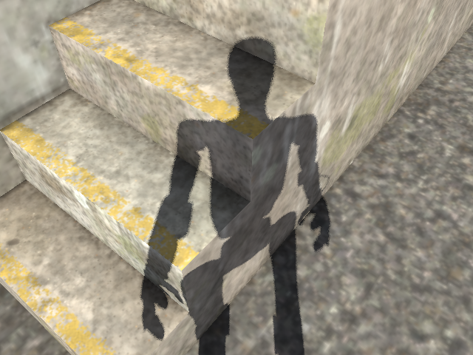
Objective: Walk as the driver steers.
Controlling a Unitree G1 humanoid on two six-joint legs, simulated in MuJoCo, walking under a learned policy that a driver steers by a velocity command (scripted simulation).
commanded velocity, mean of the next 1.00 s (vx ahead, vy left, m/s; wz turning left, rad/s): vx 0.00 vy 0.00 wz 0.00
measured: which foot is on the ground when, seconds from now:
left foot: down 0.00-1.00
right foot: down 0.00-1.00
